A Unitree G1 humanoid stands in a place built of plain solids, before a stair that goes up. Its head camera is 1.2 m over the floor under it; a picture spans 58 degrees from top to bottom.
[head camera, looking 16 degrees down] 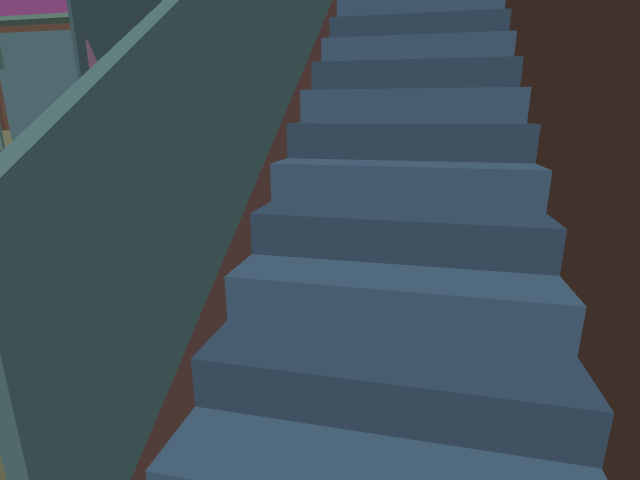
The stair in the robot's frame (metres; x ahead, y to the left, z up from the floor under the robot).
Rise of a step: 0.17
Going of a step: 0.26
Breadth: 1.14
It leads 13 degrees to the right of straight ahead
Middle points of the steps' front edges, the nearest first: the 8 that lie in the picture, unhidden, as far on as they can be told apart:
1.03 -0.17 0.50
1.28 -0.22 0.67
1.53 -0.28 0.83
1.79 -0.34 1.00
2.04 -0.39 1.17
2.30 -0.45 1.33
2.55 -0.51 1.50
2.81 -0.56 1.67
